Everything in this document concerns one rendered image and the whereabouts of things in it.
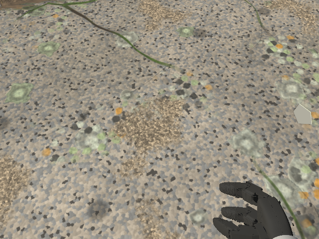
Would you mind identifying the right robot hand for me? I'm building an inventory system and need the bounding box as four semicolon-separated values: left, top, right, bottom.
212;181;294;239

